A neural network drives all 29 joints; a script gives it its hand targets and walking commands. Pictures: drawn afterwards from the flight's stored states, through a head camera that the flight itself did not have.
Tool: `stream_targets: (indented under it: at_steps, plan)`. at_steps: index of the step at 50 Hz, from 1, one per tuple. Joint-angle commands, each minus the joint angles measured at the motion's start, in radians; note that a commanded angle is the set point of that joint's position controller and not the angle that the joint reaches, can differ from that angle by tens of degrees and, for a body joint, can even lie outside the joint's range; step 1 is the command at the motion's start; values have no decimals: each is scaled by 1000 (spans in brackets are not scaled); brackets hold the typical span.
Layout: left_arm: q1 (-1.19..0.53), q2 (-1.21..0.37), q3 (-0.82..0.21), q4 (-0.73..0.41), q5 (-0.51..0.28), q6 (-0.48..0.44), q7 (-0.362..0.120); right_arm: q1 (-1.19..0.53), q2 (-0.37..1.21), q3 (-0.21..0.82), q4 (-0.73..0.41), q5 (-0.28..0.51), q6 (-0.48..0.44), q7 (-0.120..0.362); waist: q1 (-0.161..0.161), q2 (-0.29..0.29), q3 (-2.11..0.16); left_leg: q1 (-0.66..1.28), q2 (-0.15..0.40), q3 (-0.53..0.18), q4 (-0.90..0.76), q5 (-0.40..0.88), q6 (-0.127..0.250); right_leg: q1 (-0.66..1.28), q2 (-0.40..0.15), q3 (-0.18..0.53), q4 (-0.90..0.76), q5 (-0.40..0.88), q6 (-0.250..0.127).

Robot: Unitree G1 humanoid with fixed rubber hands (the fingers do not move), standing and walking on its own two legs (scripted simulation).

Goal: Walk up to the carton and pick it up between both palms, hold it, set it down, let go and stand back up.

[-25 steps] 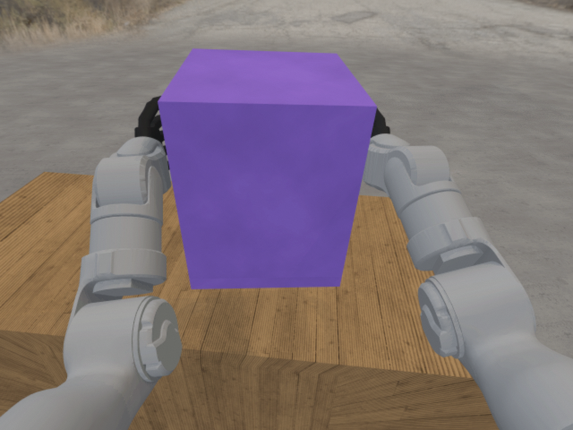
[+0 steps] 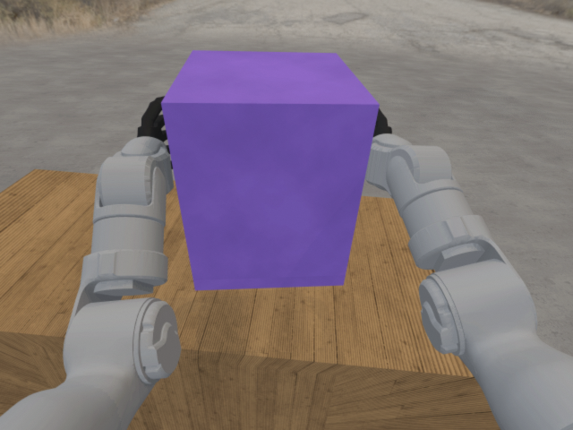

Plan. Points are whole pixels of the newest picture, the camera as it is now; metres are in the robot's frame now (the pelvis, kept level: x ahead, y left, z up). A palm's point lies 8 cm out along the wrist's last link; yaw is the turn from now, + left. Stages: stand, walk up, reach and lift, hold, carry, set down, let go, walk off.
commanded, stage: hold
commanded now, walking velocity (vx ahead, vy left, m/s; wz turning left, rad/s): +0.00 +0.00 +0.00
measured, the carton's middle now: (268, 167) +0.39 -0.01 +0.26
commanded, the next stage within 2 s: none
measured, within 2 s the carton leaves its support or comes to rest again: neither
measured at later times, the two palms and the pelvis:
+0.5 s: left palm (152, 150) +0.38 +0.14 +0.28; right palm (376, 152) +0.37 -0.15 +0.28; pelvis +0.00 -0.01 +0.00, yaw +0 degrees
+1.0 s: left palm (152, 152) +0.38 +0.14 +0.28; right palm (375, 153) +0.37 -0.15 +0.28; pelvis +0.00 +0.00 +0.00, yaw +0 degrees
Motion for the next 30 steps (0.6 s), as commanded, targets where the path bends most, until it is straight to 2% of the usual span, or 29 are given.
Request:
stream_targets:
  at_steps: [1, 8, 16, 23, 30]
  plan:
    - [-894, -686, -404, -171, -189, -81, -150, -890, 728, 168, -425, 184, -43, 155, -2, 67, -416, 3, -64, 61, -65, 312, -57, 239, 69, -23, 23, 194, -1]
    - [-872, -669, -382, -153, -183, -80, -154, -905, 750, 189, -472, 184, -40, 140, 6, 23, -415, -1, -74, 65, -66, 290, -41, 255, 63, -16, 19, 219, 11]
    - [-861, -642, -351, -124, -171, -80, -167, -902, 766, 187, -469, 173, -32, 132, 12, -3, -404, -20, -81, 73, -75, 240, -26, 262, 54, -8, 18, 213, 23]
    - [-876, -643, -358, -122, -176, -83, -171, -903, 765, 172, -444, 167, -31, 133, 4, 11, -399, -22, -80, 73, -76, 231, -28, 248, 55, -10, 17, 192, 20]
    - [-896, -672, -395, -143, -189, -84, -166, -901, 744, 152, -420, 168, -35, 139, -13, 56, -398, -9, -74, 67, -74, 251, -44, 227, 61, -17, 17, 168, 6]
